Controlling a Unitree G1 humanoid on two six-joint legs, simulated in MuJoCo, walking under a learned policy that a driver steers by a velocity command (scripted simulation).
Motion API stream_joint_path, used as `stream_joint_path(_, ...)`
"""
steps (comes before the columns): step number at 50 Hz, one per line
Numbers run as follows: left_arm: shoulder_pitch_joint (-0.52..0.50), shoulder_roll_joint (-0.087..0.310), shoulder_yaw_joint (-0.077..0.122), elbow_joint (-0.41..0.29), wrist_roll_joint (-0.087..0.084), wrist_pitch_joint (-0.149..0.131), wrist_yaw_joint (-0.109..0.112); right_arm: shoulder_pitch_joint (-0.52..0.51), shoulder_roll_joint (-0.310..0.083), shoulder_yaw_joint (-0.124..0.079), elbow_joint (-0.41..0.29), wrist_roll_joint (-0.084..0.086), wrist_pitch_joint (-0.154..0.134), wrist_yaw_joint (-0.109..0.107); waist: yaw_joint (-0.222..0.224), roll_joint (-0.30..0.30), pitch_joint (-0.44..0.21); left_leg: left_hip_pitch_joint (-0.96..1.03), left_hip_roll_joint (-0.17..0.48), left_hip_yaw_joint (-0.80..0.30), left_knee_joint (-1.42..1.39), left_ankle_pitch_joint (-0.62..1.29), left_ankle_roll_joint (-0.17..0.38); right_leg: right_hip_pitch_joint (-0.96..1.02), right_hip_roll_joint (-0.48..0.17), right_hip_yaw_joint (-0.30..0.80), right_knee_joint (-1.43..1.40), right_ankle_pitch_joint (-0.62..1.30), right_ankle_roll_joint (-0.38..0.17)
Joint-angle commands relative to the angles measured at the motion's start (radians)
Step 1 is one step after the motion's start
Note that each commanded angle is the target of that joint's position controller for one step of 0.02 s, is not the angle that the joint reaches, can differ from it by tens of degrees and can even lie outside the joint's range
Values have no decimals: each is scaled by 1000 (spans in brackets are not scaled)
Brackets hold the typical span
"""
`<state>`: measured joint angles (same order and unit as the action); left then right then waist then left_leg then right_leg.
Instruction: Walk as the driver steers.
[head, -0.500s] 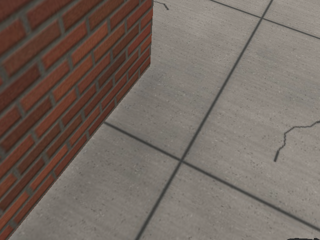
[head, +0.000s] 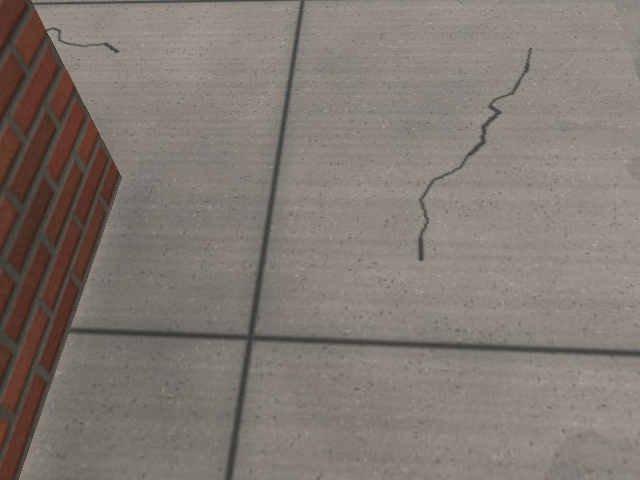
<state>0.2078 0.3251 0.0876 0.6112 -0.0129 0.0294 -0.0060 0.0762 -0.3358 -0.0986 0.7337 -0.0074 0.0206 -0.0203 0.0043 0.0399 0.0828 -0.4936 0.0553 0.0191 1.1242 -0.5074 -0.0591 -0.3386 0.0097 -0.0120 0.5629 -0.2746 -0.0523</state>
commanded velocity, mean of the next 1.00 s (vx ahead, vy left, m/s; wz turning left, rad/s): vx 0.26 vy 0.00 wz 0.02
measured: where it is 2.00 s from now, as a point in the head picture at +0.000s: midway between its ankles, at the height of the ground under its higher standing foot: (217, 197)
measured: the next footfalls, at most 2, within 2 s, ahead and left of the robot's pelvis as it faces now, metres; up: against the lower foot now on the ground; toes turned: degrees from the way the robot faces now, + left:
left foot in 0.38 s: +0.17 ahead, +0.11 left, +0.00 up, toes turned -26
left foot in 1.02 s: +0.45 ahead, +0.22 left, +0.00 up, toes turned +12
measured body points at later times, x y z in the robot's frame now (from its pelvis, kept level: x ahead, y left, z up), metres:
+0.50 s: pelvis +0.07 +0.03 +0.00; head +0.09 +0.03 +0.45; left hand +0.34 +0.21 -0.08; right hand +0.11 -0.27 -0.10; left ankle +0.13 +0.12 -0.73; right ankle +0.01 -0.09 -0.73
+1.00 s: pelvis +0.27 +0.09 -0.04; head +0.31 +0.10 +0.40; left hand +0.20 +0.38 -0.16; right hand +0.55 -0.11 -0.10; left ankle +0.41 +0.21 -0.73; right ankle +0.00 -0.09 -0.73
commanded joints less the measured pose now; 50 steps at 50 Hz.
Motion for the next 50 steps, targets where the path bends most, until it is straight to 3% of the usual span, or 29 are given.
stream_joint_path(1, -43, 167, 44, -86, -16, -19, 29, -47, -95, -23, -94, -11, -28, -15, -22, -139, -173, -199, -18, -104, 46, 128, -1, 250, -223, 331, -215, 474, -184)
stream_joint_path(3, -44, 167, 42, -94, -5, -14, 41, -11, -73, -17, -80, -8, -32, -11, -31, -140, -204, -155, -53, -105, 1, 184, -19, 241, -193, 317, -201, 520, -179)
stream_joint_path(6, -20, 182, 48, -92, -11, -9, 50, -38, -47, -6, -86, 2, -34, -12, -13, -149, -196, -143, -93, -122, -156, 207, -41, 242, -167, 360, -185, 463, -169)
stream_joint_path(10, -43, 192, 53, -110, -10, 5, 55, -62, -50, -5, -89, 7, -39, -2, -3, -194, -179, -83, -125, -150, -315, 217, -44, 196, -143, 450, -162, 332, -150)
stream_joint_path(14, -64, 190, 54, -127, -9, 14, 48, -56, -66, -12, -92, 12, -58, 11, 5, -228, -189, -4, -142, -170, -438, 195, -25, 189, -131, 551, -111, 392, -137)
stream_joint_path(17, -108, 141, 26, -133, -7, 15, 45, 40, -81, -13, -60, 7, -69, 28, -12, -241, -245, 160, -93, -116, -603, 315, 12, 201, -124, 505, -24, 470, -103)
stream_joint_path(18, -87, 107, 10, -120, -4, 13, 44, 43, -67, -7, -60, 0, -73, 34, -13, -211, -238, 262, -67, -119, -711, 473, 35, 161, -96, 480, -9, 386, -74)
stream_joint_path(19, -18, 33, -15, -100, 23, 9, 41, 8, -75, 2, -82, -22, -74, 35, 24, -73, -251, 354, 59, -283, -776, 641, 79, 119, -13, 404, 77, 158, -19)
stream_joint_path(20, 81, 13, -22, -82, 42, 5, 42, -60, -75, 19, -93, -44, -70, 33, 119, 129, -192, 322, 176, -454, -783, 813, 205, 65, 103, 315, 140, -245, 46)
stream_joint_path(21, 76, 49, -15, -74, 49, 2, 44, -73, -5, 44, -82, -48, -74, 39, 122, 194, -155, 234, 233, -590, -834, 664, 320, 69, 48, 267, 143, -314, 101)
stream_joint_path(22, 27, 92, -4, -64, 46, -3, 46, -81, -2, 46, -89, -24, -74, 45, 91, 151, -118, 235, 178, -549, -830, 554, 302, 74, 19, 235, 89, -227, 112)
stream_joint_path(24, -47, 84, 1, -53, 48, -9, 43, -47, -85, 21, -81, 19, -55, 39, 51, 130, -120, 249, 68, -452, -793, 427, 213, 138, 30, 196, -67, -54, 104)
stream_joint_path(25, -66, 90, 5, -54, 38, -13, 39, -26, -143, 4, -86, 28, -48, 29, 35, 123, -116, 244, 54, -458, -783, 414, 197, 148, 44, 173, -66, -21, 98)
stream_joint_path(26, -67, 90, 7, -52, 28, -17, 39, -5, -174, -7, -92, 30, -42, 22, 30, 114, -118, 248, 49, -474, -775, 416, 195, 143, 57, 144, -49, -32, 91)
stream_joint_path(27, -53, 84, 8, -47, 22, -21, 40, 5, -173, -11, -101, 32, -38, 18, 29, 114, -128, 260, 47, -492, -761, 434, 203, 134, 63, 125, -37, -50, 85)
stream_joint_path(28, -16, 64, 4, -37, 19, -27, 40, 31, -145, -5, -101, 38, -33, 11, 37, 120, -179, 270, 33, -503, -768, 261, 211, 154, 70, 103, -51, -124, 75)
stream_joint_path(30, 42, 57, 8, -12, 10, -46, 33, 45, -108, 1, -117, 51, -27, 3, 58, 74, -172, 109, -20, -471, -762, -174, 192, 264, 29, 120, -96, -216, 16)
stream_joint_path(31, 110, 84, 18, 8, 14, -63, 30, -12, -102, 3, -148, 54, -30, 2, 104, 10, -118, -106, -71, -393, -676, -194, 150, 390, -57, 224, -193, -312, -47)
stream_joint_path(32, 208, 144, 35, 42, 18, -78, 31, -78, -51, 16, -193, 62, -39, 2, 145, -127, -79, -343, -137, -232, -470, -108, 89, 534, -216, 415, -322, -435, -119)
stream_joint_path(33, 166, 168, 45, 50, 18, -94, 29, -97, -29, 23, -217, 62, -52, 9, 119, -246, -6, -484, -105, -166, -250, -9, 87, 536, -377, 607, -391, -424, -176)
stream_joint_path(34, 132, 123, 33, 35, 17, -105, 37, -59, -60, 17, -210, 49, -62, 18, 84, -173, 4, -517, -21, -166, -127, 49, 84, 513, -408, 581, -381, -380, -182)
stream_joint_path(35, 117, 94, 26, 32, 12, -112, 43, -21, -58, 18, -196, 50, -65, 27, 70, -150, 1, -528, 3, -161, -63, 98, 77, 512, -389, 518, -384, -326, -165)
stream_joint_path(37, 128, 75, 15, 44, 9, -115, 39, -7, -32, 28, -196, 48, -64, 42, 75, -128, 11, -565, 34, -133, 41, 171, 64, 514, -337, 367, -398, -175, -123)
stream_joint_path(42, 145, 115, 16, 76, 13, -123, 25, -80, -4, 57, -256, 45, -64, 81, 84, -127, 55, -470, 86, -61, -46, 353, 40, 377, -272, 62, -441, 56, -75)
stream_joint_path(45, 187, 150, 22, 109, 11, -118, 19, -150, 11, 74, -281, 49, -68, 103, 103, -107, 100, -386, 80, 22, -190, 379, 78, 356, -280, -54, -475, 116, -53)
stream_joint_path(46, 185, 161, 23, 116, 10, -114, 16, -151, 9, 75, -282, 52, -69, 108, 92, -105, 106, -322, 61, 58, -241, 364, 102, 349, -274, -103, -462, 226, -43)
stream_joint_path(48, 191, 206, 30, 126, 13, -110, 16, -104, -37, 56, -277, 49, -65, 105, 36, -165, 27, -105, -44, 155, -270, 303, 153, 357, -269, -178, -318, 843, -28)
stream_joint_path(49, 194, 230, 33, 131, 19, -104, 18, 0, -86, 31, -262, 56, -62, 99, -39, -206, -59, 61, -107, 188, -253, 249, 180, 353, -274, -202, -146, 1129, -19)
stream_joint_path(50, 174, 253, 37, 124, 19, -105, 19, 207, -153, -8, -216, 68, -53, 90, -168, -219, -180, 368, -162, 197, -289, 254, 224, 251, -273, -215, 96, 1263, -1)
